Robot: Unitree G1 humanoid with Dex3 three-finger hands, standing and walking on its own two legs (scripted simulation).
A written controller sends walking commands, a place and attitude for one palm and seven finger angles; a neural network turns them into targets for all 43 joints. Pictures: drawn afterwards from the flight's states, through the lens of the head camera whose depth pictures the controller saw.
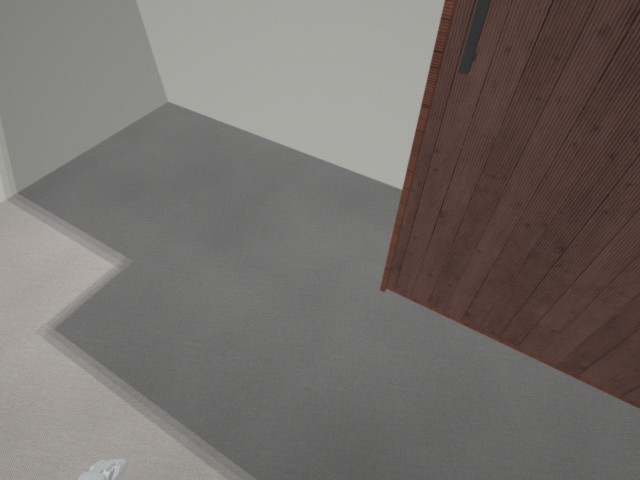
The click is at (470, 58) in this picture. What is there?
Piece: wardrobe's sliding door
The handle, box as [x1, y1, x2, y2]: [458, 0, 490, 74]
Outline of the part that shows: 490,0 478,0 458,72 466,74 475,57 476,53 474,52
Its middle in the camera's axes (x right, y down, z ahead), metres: +0.29 -0.42 +0.65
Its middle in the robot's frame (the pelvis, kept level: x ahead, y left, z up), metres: +0.82 -0.24 +0.26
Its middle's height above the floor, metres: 1.03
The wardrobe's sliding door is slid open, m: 0.00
